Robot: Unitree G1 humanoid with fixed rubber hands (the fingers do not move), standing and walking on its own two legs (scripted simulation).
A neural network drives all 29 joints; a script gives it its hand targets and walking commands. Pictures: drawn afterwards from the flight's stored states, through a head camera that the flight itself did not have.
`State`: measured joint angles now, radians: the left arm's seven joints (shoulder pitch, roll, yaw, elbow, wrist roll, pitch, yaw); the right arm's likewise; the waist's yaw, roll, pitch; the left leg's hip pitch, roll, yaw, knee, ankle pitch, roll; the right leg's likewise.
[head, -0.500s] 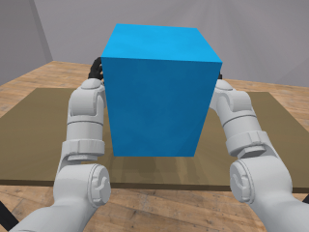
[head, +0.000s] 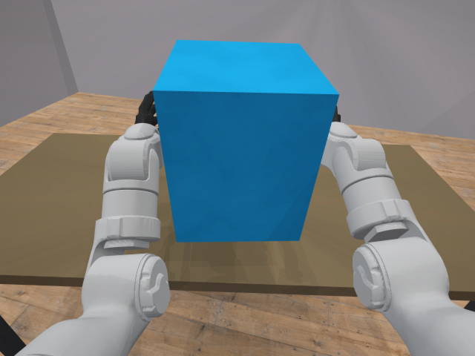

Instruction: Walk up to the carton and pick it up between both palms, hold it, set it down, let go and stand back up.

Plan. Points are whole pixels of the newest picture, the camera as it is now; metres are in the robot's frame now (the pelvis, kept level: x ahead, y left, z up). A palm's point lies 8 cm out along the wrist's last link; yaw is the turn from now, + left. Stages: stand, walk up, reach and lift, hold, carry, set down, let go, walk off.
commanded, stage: hold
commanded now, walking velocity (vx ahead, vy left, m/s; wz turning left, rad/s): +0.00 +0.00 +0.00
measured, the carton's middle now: (238, 141) +0.37 +0.00 +0.26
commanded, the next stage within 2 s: set down in 1.20 s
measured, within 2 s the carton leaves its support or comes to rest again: neither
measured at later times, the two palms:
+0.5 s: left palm (147, 135) +0.37 +0.15 +0.27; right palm (325, 135) +0.37 -0.14 +0.27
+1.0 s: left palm (148, 136) +0.37 +0.15 +0.27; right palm (327, 136) +0.37 -0.14 +0.27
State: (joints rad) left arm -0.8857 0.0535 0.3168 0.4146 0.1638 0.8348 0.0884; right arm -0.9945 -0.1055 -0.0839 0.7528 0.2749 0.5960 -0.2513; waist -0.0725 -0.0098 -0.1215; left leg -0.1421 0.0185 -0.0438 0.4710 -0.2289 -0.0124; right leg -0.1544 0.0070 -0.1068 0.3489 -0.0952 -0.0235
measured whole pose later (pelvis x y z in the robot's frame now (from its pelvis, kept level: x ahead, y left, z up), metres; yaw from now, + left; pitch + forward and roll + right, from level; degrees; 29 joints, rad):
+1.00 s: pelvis +0.00 +0.00 +0.00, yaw +0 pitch -7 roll -2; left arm -0.85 0.03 0.31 0.33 0.17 0.86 0.10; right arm -0.96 -0.11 -0.06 0.70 0.29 0.61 -0.25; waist -0.08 0.01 -0.10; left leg -0.12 0.02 -0.04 0.48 -0.24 -0.01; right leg -0.13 0.01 -0.10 0.34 -0.10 -0.02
